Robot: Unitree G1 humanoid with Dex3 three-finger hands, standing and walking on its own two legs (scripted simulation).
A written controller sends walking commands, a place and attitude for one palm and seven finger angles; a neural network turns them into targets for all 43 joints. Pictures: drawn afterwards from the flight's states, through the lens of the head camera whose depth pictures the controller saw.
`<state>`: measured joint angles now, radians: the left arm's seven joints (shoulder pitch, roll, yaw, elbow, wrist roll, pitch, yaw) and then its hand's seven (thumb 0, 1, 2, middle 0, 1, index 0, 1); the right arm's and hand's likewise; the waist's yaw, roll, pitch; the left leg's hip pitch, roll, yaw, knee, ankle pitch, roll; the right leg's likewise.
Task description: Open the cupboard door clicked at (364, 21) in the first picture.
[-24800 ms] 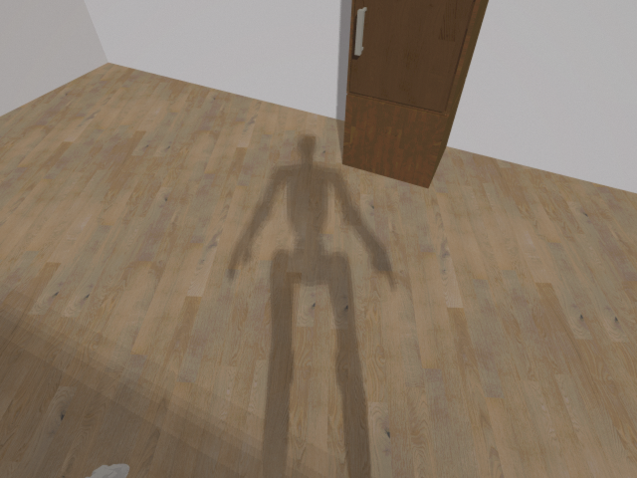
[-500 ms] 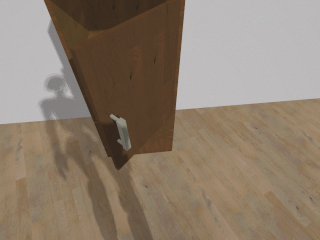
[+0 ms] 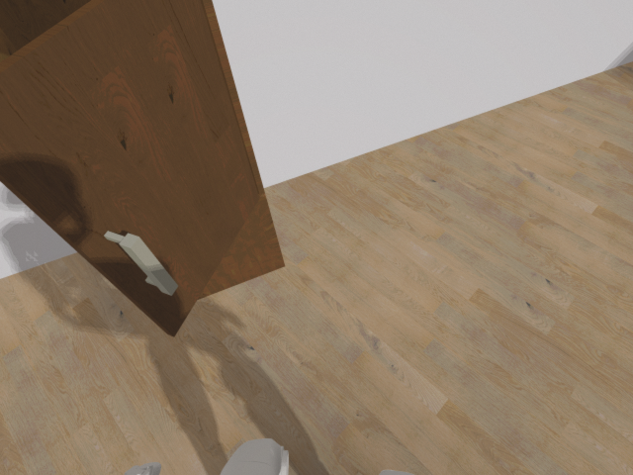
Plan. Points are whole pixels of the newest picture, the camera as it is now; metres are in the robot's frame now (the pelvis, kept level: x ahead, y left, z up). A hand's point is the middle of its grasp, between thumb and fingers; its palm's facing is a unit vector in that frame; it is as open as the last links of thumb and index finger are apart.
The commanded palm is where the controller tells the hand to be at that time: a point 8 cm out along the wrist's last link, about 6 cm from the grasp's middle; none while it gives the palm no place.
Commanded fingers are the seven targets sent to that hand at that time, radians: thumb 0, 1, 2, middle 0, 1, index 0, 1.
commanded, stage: walk to a spot facing it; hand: left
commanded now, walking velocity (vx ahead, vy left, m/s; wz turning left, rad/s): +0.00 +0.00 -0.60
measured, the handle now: (142, 263) +0.42 +0.34 -0.07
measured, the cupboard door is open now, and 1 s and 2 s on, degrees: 46 46 46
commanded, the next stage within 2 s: none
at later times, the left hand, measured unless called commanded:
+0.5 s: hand (216, 458) +0.15 +0.18 -0.15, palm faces -0.23 -0.95 -0.23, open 7.4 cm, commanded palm none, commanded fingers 0.00 0.90 0.90 -0.20 -0.30 -0.20 -0.30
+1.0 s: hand (301, 433) +0.19 +0.05 -0.14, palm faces -0.49 -0.85 -0.21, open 7.4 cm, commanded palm none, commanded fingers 0.00 0.90 0.90 -0.20 -0.30 -0.20 -0.30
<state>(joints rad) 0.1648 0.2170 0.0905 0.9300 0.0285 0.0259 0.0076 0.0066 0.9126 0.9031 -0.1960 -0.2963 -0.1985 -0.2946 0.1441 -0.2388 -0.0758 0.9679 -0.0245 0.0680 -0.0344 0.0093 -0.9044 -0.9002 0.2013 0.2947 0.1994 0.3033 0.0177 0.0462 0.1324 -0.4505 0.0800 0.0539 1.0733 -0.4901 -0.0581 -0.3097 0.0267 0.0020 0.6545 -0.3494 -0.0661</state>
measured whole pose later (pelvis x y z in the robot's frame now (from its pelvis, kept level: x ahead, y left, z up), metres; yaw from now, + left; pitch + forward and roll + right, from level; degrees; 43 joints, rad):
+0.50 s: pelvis +0.01 -0.01 +0.01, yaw -17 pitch +2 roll +0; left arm 0.17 0.24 0.09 0.90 0.02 0.06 -0.04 0.01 0.91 0.90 -0.20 -0.30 -0.20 -0.29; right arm 0.20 -0.20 -0.02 0.88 -0.04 0.01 -0.04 0.01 -0.90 -0.90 0.20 0.30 0.20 0.30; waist 0.03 -0.01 0.11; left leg -0.22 0.10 0.07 0.50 -0.30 -0.05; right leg -0.49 0.00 -0.02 1.01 -0.46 0.04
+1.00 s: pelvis +0.04 -0.08 +0.02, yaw -33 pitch +2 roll +1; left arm 0.25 0.18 0.06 0.93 0.02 0.00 -0.02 0.01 0.91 0.90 -0.20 -0.30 -0.20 -0.30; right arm 0.19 -0.22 -0.07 0.90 -0.02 0.04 0.00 0.01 -0.91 -0.90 0.20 0.29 0.20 0.30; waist 0.02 -0.01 0.04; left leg -0.42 0.03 0.01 0.84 -0.40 -0.07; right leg -0.23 0.10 0.11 0.44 -0.24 -0.09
